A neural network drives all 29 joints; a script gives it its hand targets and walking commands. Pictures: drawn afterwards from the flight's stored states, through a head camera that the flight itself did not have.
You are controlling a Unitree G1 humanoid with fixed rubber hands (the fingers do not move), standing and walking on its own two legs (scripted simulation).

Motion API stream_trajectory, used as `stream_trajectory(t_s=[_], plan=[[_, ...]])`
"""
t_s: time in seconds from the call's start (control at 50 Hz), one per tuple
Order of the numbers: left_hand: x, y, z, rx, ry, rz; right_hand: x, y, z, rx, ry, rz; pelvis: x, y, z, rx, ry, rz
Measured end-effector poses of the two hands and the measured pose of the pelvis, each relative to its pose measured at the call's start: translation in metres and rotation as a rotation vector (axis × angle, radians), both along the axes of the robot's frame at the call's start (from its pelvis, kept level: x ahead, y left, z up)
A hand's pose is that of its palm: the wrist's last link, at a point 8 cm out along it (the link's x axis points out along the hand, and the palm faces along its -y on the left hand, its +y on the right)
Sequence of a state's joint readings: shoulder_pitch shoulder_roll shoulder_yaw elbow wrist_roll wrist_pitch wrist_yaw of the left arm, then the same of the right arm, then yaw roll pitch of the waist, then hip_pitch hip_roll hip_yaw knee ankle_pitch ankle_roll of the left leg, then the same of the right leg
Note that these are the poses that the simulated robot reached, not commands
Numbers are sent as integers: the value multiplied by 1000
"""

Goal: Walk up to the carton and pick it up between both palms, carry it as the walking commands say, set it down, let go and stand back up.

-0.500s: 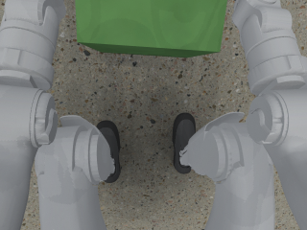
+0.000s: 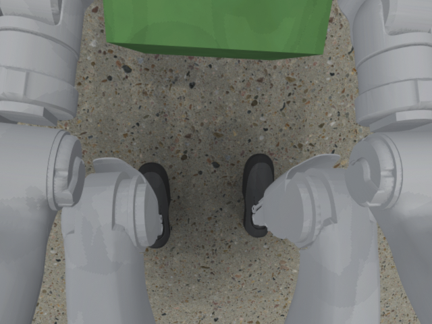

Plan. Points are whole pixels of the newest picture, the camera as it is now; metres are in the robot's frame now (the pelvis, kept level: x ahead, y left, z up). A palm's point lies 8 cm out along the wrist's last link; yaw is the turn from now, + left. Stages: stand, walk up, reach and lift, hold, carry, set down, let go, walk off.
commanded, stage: reach and lift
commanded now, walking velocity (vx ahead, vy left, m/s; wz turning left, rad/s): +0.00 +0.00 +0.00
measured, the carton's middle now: out of the picture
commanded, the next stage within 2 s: none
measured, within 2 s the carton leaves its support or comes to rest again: neither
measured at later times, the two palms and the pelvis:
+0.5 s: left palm out of the picture +0.57 +0.17 -0.07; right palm out of the picture +0.56 -0.15 -0.06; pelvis -0.02 +0.00 +0.03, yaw +1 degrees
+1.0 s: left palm out of the picture +0.54 +0.17 +0.00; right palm out of the picture +0.54 -0.15 +0.01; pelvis -0.03 +0.00 +0.07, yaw +2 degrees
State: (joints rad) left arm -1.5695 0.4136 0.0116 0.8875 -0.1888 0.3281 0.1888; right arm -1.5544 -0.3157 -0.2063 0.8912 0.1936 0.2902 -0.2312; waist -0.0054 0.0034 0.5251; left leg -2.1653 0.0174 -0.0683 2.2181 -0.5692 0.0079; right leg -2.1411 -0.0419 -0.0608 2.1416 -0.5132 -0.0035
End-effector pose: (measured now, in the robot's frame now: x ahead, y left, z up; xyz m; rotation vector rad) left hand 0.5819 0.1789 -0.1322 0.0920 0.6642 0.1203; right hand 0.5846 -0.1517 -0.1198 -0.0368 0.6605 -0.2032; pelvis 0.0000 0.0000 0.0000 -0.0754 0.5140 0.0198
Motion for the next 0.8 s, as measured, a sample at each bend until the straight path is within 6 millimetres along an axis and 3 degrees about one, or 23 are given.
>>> stream_trajectory(t_s=[0.22,0.8], plan=[[-5,-1,23,31,13,-17,-10,0,17,-9,15,-5,-9,-1,9,2,-19,3],[-32,-5,100,70,30,-34,-37,-1,101,-37,18,-8,-29,-2,54,7,-104,27]])
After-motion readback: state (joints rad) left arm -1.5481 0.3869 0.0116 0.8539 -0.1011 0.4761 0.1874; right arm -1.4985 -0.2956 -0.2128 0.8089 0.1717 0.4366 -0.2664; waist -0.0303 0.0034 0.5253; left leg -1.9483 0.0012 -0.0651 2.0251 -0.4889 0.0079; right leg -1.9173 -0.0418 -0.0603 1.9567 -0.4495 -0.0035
